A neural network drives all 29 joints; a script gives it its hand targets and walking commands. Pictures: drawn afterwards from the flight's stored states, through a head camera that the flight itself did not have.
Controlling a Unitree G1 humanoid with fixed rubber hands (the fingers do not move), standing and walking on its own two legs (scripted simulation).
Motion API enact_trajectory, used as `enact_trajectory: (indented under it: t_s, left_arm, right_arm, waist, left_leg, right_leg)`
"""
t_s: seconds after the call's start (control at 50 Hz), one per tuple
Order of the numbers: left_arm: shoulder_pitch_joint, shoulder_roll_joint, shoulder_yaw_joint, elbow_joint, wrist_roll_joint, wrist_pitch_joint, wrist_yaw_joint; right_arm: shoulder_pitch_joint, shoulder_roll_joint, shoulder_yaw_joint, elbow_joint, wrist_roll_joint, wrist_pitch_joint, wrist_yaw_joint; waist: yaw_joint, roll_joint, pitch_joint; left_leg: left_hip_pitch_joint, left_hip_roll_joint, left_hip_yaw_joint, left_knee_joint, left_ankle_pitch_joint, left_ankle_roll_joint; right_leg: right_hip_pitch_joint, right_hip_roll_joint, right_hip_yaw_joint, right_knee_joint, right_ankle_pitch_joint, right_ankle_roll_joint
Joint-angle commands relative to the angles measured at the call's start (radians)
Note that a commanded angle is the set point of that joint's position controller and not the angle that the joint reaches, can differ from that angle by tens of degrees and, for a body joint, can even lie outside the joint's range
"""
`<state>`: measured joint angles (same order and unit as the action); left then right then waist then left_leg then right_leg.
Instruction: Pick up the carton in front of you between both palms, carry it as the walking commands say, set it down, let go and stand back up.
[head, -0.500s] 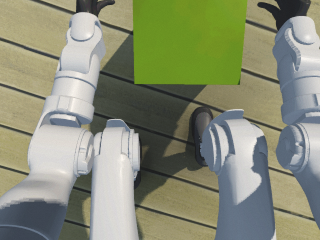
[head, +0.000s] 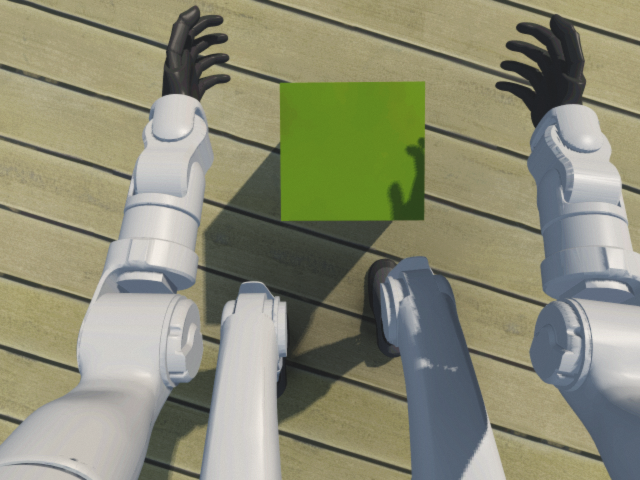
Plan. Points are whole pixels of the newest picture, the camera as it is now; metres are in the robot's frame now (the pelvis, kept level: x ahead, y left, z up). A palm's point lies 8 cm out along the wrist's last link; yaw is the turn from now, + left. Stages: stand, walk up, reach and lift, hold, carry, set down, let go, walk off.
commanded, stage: set down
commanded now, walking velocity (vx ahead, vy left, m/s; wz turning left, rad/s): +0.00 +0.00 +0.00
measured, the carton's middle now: (347, 164) +0.46 -0.07 -0.39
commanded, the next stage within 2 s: let go in 0.34 s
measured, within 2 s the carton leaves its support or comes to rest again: neither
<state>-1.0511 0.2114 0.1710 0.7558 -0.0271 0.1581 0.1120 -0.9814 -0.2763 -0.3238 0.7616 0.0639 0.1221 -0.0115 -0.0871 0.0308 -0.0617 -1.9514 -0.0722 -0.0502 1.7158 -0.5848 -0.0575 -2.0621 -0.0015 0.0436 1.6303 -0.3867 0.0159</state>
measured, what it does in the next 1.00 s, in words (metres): rises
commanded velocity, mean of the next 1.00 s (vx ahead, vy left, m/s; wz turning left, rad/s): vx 0.00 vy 0.00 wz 0.00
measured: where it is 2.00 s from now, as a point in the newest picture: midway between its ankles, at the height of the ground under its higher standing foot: (330, 345)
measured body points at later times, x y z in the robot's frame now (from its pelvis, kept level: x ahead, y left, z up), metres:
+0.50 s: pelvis +0.03 -0.01 +0.13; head +0.30 -0.04 +0.49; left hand +0.52 +0.12 +0.03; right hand +0.45 -0.28 +0.02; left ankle +0.07 +0.13 -0.48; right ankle +0.13 -0.13 -0.48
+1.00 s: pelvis +0.10 -0.01 +0.24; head +0.23 -0.02 +0.68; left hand +0.36 +0.19 +0.14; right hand +0.30 -0.26 +0.15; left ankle +0.07 +0.13 -0.48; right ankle +0.13 -0.13 -0.48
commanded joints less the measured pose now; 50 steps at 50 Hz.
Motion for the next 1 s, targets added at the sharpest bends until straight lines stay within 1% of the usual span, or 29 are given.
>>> enact_trajectory:
  t_s: [0.0, 0.1, 0.2, 0.3, 0.38, 0.44, 0.5, 0.56, 0.62, 0.7, 0.78, 0.86, 0.92, 0.98]
  left_arm:
    - [-0.215, 0.076, 0.013, -0.158, 0.011, -0.004, -0.004]
    - [-0.159, 0.064, 0.036, -0.135, 0.027, -0.004, -0.022]
    - [-0.112, 0.051, 0.050, -0.103, 0.041, -0.020, -0.043]
    - [-0.087, 0.041, 0.056, -0.081, 0.052, -0.035, -0.060]
    - [-0.024, 0.025, 0.068, -0.070, 0.083, -0.044, -0.059]
    - [0.089, 0.002, 0.071, -0.098, 0.118, -0.043, -0.045]
    - [0.232, -0.021, 0.061, -0.168, 0.143, -0.041, -0.027]
    - [0.358, -0.032, 0.039, -0.253, 0.141, -0.053, -0.022]
    - [0.453, -0.027, 0.020, -0.311, 0.121, -0.075, -0.033]
    - [0.589, -0.015, 0.005, -0.307, 0.102, -0.111, -0.063]
    - [0.762, -0.003, -0.005, -0.271, 0.097, -0.144, -0.089]
    - [0.914, 0.015, -0.021, -0.271, 0.088, -0.173, -0.107]
    - [1.003, 0.025, -0.037, -0.292, 0.081, -0.192, -0.116]
    - [1.080, 0.034, -0.053, -0.317, 0.074, -0.202, -0.125]
  right_arm:
    - [-0.171, -0.141, -0.017, -0.146, 0.001, -0.004, 0.013]
    - [-0.126, -0.112, -0.017, -0.130, -0.010, 0.000, 0.030]
    - [-0.090, -0.096, -0.032, -0.118, -0.038, -0.014, 0.039]
    - [-0.063, -0.078, -0.046, -0.104, -0.060, -0.029, 0.047]
    - [-0.008, -0.066, -0.041, -0.096, -0.086, -0.040, 0.058]
    - [0.098, -0.067, -0.026, -0.120, -0.116, -0.040, 0.073]
    - [0.237, -0.074, 0.002, -0.174, -0.148, -0.038, 0.093]
    - [0.356, -0.071, 0.039, -0.245, -0.156, -0.042, 0.107]
    - [0.450, -0.060, 0.077, -0.295, -0.138, -0.056, 0.112]
    - [0.596, -0.031, 0.128, -0.308, -0.099, -0.084, 0.110]
    - [0.768, -0.014, 0.168, -0.310, -0.073, -0.112, 0.100]
    - [0.928, -0.010, 0.199, -0.339, -0.060, -0.138, 0.083]
    - [1.032, -0.008, 0.217, -0.372, -0.057, -0.153, 0.073]
    - [1.116, -0.011, 0.234, -0.403, -0.057, -0.160, 0.071]
  waist:
    - [-0.039, 0.025, -1.096]
    - [-0.025, 0.004, -1.024]
    - [-0.025, -0.015, -0.984]
    - [-0.026, -0.012, -0.932]
    - [-0.015, -0.008, -0.917]
    - [-0.007, -0.010, -0.950]
    - [-0.006, -0.021, -0.950]
    - [-0.006, -0.044, -0.883]
    - [-0.002, -0.058, -0.780]
    - [0.014, -0.062, -0.646]
    - [0.030, -0.073, -0.561]
    - [0.037, -0.078, -0.479]
    - [0.039, -0.066, -0.404]
    - [0.046, -0.041, -0.305]
  left_leg:
    - [0.380, -0.053, 0.159, -0.266, 0.196, -0.004]
    - [0.414, -0.048, 0.148, -0.364, 0.211, -0.001]
    - [0.474, -0.044, 0.132, -0.460, 0.248, 0.000]
    - [0.551, -0.037, 0.116, -0.556, 0.275, -0.001]
    - [0.629, -0.034, 0.105, -0.631, 0.299, -0.004]
    - [0.723, -0.034, 0.099, -0.689, 0.352, -0.006]
    - [0.815, -0.035, 0.097, -0.753, 0.394, -0.008]
    - [0.857, -0.033, 0.095, -0.816, 0.399, -0.005]
    - [0.890, -0.028, 0.091, -0.883, 0.374, 0.004]
    - [0.942, -0.016, 0.084, -0.955, 0.353, 0.014]
    - [1.025, -0.007, 0.078, -1.021, 0.374, 0.023]
    - [1.145, -0.001, 0.073, -1.101, 0.410, 0.030]
    - [1.268, 0.006, 0.065, -1.165, 0.442, 0.034]
    - [1.410, 0.012, 0.056, -1.230, 0.466, 0.036]
  right_leg:
    - [0.929, 0.058, -0.145, -0.153, 0.336, 0.027]
    - [0.982, 0.058, -0.134, -0.249, 0.343, 0.030]
    - [1.060, 0.058, -0.122, -0.344, 0.379, 0.028]
    - [1.127, 0.057, -0.111, -0.439, 0.402, 0.022]
    - [1.197, 0.055, -0.102, -0.509, 0.411, 0.018]
    - [1.299, 0.056, -0.099, -0.559, 0.456, 0.010]
    - [1.421, 0.055, -0.090, -0.615, 0.497, -0.002]
    - [1.543, 0.050, -0.070, -0.675, 0.527, -0.010]
    - [1.632, 0.041, -0.048, -0.740, 0.530, -0.011]
    - [1.726, 0.027, -0.022, -0.813, 0.532, -0.010]
    - [1.826, 0.017, -0.004, -0.875, 0.598, -0.002]
    - [1.915, 0.015, -0.002, -0.946, 0.657, 0.007]
    - [1.946, 0.022, -0.012, -1.007, 0.643, 0.012]
    - [1.962, 0.034, -0.026, -1.074, 0.579, 0.013]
